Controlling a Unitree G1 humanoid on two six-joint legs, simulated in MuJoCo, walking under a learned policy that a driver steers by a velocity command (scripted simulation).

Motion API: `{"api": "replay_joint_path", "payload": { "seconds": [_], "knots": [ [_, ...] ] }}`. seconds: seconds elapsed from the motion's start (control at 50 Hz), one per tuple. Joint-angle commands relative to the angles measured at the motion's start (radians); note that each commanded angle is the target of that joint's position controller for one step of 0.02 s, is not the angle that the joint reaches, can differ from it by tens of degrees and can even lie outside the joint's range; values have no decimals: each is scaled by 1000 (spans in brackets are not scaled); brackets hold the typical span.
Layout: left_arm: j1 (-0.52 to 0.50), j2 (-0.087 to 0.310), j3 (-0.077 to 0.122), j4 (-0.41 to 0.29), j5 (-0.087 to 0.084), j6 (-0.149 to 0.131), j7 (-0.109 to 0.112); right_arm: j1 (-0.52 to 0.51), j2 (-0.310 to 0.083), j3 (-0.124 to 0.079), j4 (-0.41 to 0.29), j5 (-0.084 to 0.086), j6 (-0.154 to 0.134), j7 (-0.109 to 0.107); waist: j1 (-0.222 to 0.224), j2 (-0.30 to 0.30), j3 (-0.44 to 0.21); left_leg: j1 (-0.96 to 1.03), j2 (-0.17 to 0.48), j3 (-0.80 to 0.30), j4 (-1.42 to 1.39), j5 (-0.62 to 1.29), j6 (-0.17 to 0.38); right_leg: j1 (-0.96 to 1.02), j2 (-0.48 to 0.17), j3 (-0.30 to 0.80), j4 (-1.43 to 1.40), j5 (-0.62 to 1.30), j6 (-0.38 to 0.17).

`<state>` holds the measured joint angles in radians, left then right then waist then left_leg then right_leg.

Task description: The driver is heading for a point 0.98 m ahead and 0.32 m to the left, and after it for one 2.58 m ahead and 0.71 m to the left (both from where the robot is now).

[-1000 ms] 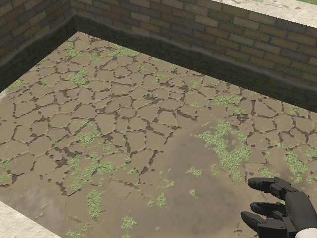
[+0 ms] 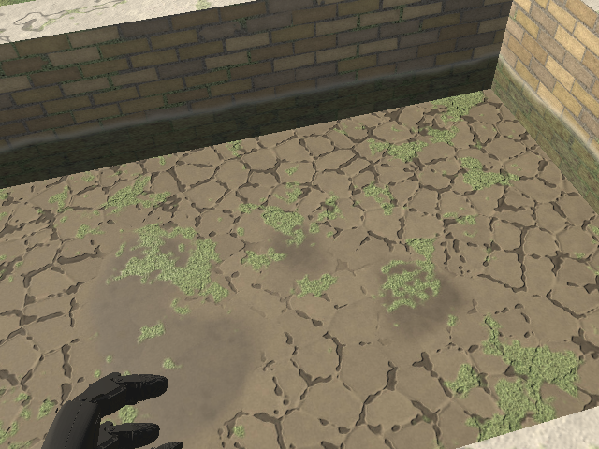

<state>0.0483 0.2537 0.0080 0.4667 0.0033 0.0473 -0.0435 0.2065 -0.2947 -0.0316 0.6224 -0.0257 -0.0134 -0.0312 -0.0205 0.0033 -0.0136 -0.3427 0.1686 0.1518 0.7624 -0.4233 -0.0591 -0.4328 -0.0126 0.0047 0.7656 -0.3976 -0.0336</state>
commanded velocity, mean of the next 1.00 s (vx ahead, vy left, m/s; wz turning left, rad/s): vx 1.00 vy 0.00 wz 0.46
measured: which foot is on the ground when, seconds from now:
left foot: up 0.00-0.48, down 0.50-1.00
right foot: down 0.00-0.50, up 0.52-0.78, down 0.80-1.00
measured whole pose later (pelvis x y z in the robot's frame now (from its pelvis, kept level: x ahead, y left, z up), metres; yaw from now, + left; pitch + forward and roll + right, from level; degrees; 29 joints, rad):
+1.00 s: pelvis +0.15 -0.02 +0.00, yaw +31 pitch -1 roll -1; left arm 0.09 0.19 -0.04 0.52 0.03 0.02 0.02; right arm 0.00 -0.24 -0.01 0.56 0.01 0.05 0.02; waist 0.02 -0.01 0.05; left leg -0.42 -0.10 -0.10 0.77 -0.34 0.05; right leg -0.38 -0.03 -0.08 0.75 -0.35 0.01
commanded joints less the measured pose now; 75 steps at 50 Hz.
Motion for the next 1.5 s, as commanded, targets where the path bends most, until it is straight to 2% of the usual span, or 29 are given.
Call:
{"api": "replay_joint_path", "payload": {
  "seconds": [0.02,0.06,0.1,0.18,0.26,0.32,0.4,0.46,0.5,0.52,0.54,0.56,0.6,0.62,0.64,0.68,0.74,0.78,0.8,0.82,0.84,0.86,0.9,0.94,0.96,1.02,1.04,1.16,1.5],
  "knots": [
    [287,238,71,2,-20,-9,30,-315,-42,-3,-238,-36,7,-21,216,-367,-88,-690,-160,-176,462,-183,7,497,-199,521,-306,289,-177],
    [151,160,44,-26,16,-18,63,-282,-39,0,-214,-13,-2,-18,107,-148,-115,-660,-119,-226,524,-29,-16,386,-251,562,-328,141,-204],
    [58,87,15,-42,24,-38,69,-205,3,11,-174,-11,4,-8,29,-78,-133,-527,-104,-219,521,57,-33,214,-208,486,-310,95,-174],
    [40,62,1,-43,19,-58,62,-177,27,20,-139,-1,44,-8,-2,-44,-107,-412,-120,-212,458,247,-32,54,-156,413,-321,89,-163],
    [159,86,12,-9,29,-74,57,-224,25,21,-125,18,31,-2,65,-45,-38,-427,-166,-286,292,341,28,141,-198,353,-311,109,-149],
    [279,112,33,43,36,-70,59,-258,18,12,-129,30,20,9,108,-67,6,-492,-173,-264,220,232,58,285,-228,318,-289,346,-126],
    [297,111,40,80,19,-75,67,-267,18,6,-134,33,28,47,114,-97,-7,-408,-156,-175,172,61,86,358,-229,196,-230,703,-102],
    [225,118,44,86,16,-82,76,-224,45,12,-131,44,36,66,71,-126,-35,-166,-193,-99,54,61,124,303,-195,54,-150,1001,-50],
    [128,162,56,71,-9,-76,85,-25,33,-3,-66,31,41,67,-47,-119,-116,161,-258,-60,-50,205,178,186,-149,-48,42,1147,-11],
    [57,178,66,36,-1,-69,92,163,-50,-33,-25,15,46,62,-156,8,-145,389,-184,-261,-51,462,260,-97,-45,-112,463,866,33],
    [-9,86,46,-43,8,-61,84,82,-162,-55,-36,29,49,72,-100,294,-181,495,-13,-686,-139,712,396,-466,157,-58,714,-58,86],
    [-45,79,32,-62,33,-68,95,20,-138,-60,-78,47,60,60,-95,171,-220,439,34,-755,-176,587,403,-497,92,101,742,-22,104],
    [7,90,24,-45,38,-62,102,-107,-64,-26,-113,16,68,24,-8,72,-103,169,11,-648,-199,563,365,-448,45,102,658,27,139],
    [33,99,25,-38,47,-49,109,-191,-24,-2,-134,32,59,19,57,37,-40,-41,-48,-543,-200,669,307,-310,24,81,496,47,155],
    [9,38,4,-62,48,-27,110,-280,17,23,-159,18,52,21,81,85,-49,-219,-156,-446,-205,736,255,-117,54,28,373,25,172],
    [67,0,-15,-45,67,4,114,-296,5,33,-162,-12,45,33,80,127,-115,-194,-188,-438,-191,867,246,-2,70,-1,264,33,166],
    [47,51,-11,-33,44,-22,100,-245,-71,5,-157,17,48,32,22,98,-209,-28,-164,-548,-208,695,245,77,48,41,119,96,133],
    [40,7,-29,-34,34,-39,84,-251,-79,-1,-150,25,61,24,32,80,-167,-97,-158,-581,-204,652,238,211,40,28,14,149,107],
    [72,-7,-32,-20,38,-47,76,-267,-64,-1,-159,37,71,19,48,26,-145,-184,-171,-581,-156,575,208,330,16,39,-58,243,80],
    [76,20,-26,-14,49,-46,73,-210,-35,1,-159,48,76,14,24,-123,-149,-284,-243,-505,-43,442,158,453,-61,72,-54,498,38],
    [27,76,-3,-31,62,-48,71,-158,3,12,-168,63,69,17,20,-327,-198,-361,-301,-404,46,279,123,484,-176,211,-109,483,-33],
    [5,74,-4,-54,64,-45,71,-198,-4,7,-169,52,54,21,57,-376,-170,-381,-306,-353,118,98,107,417,-253,325,-196,456,-86],
    [-14,59,-12,-56,58,-46,76,-295,-43,-10,-179,30,30,33,64,-209,-131,-272,-257,-303,186,99,97,241,-302,340,-268,382,-121],
    [-92,34,-18,-60,20,-49,77,-258,16,6,-158,47,32,50,5,-127,-146,-9,-221,-247,-5,199,111,96,-199,195,-301,70,-22],
    [-108,34,-20,-55,14,-53,67,-259,36,16,-151,40,41,61,-1,-119,-118,70,-220,-225,-60,222,123,46,-152,126,-299,-14,12],
    [-97,-46,-36,-59,19,-44,41,-314,-5,25,-168,62,65,59,5,138,-70,-84,-162,-425,-284,89,153,157,-2,-113,-90,105,91],
    [-106,-46,-35,-59,21,-41,34,-344,-16,31,-183,60,72,54,4,177,-44,-136,-151,-483,-348,52,154,184,10,-116,-61,127,89],
    [-63,-31,-23,-22,35,-57,34,-373,-9,43,-200,60,67,42,11,84,-109,-111,-172,-471,-379,74,129,334,-13,-106,-128,178,74],
    [-81,-15,-14,-53,15,-40,35,-415,49,65,-186,54,37,53,19,-21,-69,-78,-208,-346,-296,159,73,302,-105,-33,-272,26,34]
  ]
}}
